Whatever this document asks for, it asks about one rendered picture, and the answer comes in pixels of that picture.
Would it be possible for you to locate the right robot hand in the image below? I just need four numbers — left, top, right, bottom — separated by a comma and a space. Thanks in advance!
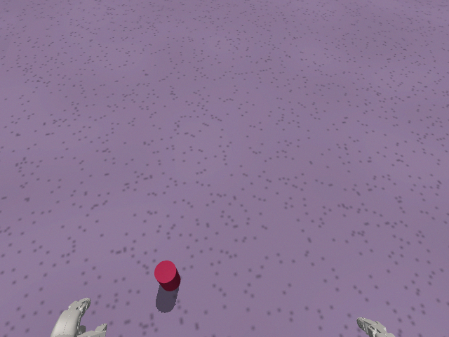
356, 317, 395, 337

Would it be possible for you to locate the can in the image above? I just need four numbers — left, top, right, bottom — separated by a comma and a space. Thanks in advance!
154, 260, 180, 291

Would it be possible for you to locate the left robot hand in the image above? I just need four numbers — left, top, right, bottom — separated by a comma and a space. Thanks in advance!
50, 298, 107, 337

